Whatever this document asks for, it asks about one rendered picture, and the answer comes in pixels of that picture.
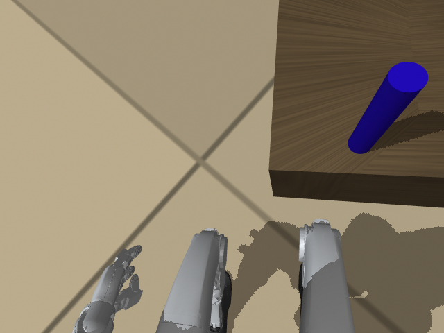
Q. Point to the can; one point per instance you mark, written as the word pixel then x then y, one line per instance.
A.
pixel 402 84

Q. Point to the left robot hand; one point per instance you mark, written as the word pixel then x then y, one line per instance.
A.
pixel 113 278

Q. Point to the left robot arm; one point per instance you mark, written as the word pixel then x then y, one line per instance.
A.
pixel 96 317

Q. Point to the left robot foot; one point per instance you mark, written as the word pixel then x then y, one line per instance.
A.
pixel 225 304

